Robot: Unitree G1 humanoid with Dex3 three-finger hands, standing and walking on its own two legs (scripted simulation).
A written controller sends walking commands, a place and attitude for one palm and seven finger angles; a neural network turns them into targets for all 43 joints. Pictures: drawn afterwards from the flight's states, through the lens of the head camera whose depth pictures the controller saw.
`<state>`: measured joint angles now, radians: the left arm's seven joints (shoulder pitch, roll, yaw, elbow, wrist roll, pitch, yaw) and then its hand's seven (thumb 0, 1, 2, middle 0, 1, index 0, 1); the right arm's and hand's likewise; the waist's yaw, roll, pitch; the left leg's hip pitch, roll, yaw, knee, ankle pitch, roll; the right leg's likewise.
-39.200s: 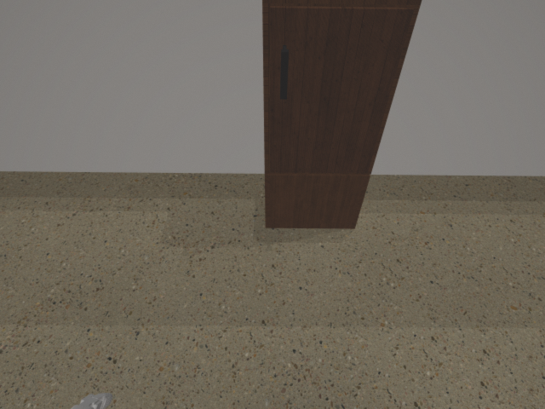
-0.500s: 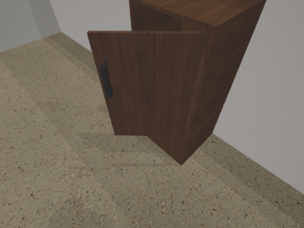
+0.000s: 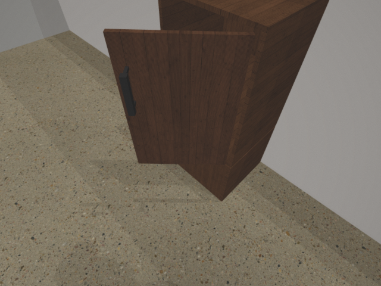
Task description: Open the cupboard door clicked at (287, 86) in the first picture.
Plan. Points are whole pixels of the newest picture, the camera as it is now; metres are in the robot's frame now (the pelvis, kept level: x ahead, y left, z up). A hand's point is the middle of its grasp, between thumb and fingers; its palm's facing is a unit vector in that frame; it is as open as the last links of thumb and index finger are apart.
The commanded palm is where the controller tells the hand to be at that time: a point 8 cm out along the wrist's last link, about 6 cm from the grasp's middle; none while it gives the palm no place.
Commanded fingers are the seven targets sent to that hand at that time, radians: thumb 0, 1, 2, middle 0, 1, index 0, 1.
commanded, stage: look again from close up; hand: left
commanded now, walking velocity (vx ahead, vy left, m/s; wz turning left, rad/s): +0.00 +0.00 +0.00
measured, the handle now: (129, 91) +0.64 +0.22 +0.03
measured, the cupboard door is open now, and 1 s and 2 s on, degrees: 44 44 44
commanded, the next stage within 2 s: shuffle to correct the standing spot in 0.44 s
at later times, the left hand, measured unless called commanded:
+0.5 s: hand out of the picture +0.03 +0.20 -0.18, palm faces +0.00 -0.98 -0.20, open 7.4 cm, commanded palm none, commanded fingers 0.00 0.90 0.90 -0.20 -0.30 -0.20 -0.30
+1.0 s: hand out of the picture -0.01 +0.17 -0.19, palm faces +0.07 -0.98 -0.16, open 7.4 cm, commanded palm none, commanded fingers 0.00 0.90 0.90 -0.20 -0.30 -0.20 -0.30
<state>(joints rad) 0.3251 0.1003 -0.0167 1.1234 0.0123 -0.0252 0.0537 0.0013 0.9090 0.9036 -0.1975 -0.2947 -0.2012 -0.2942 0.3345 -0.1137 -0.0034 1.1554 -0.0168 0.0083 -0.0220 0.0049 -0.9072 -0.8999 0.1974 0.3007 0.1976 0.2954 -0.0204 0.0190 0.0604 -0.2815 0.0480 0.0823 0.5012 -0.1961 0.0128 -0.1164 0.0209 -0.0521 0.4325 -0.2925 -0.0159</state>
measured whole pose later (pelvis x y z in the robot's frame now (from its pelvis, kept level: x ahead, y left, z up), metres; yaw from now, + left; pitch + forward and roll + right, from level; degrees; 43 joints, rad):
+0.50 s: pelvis +0.01 +0.02 +0.00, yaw -1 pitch -1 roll +0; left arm 0.30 0.17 -0.01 1.05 0.02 -0.01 0.04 0.00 0.91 0.90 -0.20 -0.29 -0.20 -0.29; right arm 0.25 -0.17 0.01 1.08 -0.02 -0.03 -0.02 0.01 -0.92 -0.90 0.20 0.30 0.20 0.30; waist 0.00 -0.02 0.02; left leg -0.27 0.00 0.12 0.51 -0.23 0.05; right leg -0.14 -0.03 -0.02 0.50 -0.34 0.02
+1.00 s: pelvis +0.08 +0.02 -0.01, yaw -1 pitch +1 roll -1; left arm 0.47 0.14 0.01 1.11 0.04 -0.06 0.04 0.00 0.91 0.90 -0.20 -0.29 -0.20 -0.29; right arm 0.26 -0.16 -0.02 1.08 -0.02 -0.02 0.00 0.01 -0.92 -0.90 0.20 0.30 0.20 0.30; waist 0.05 -0.03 0.02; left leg -0.38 0.02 0.12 0.77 -0.46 0.05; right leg -0.08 -0.01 -0.03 0.50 -0.45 0.00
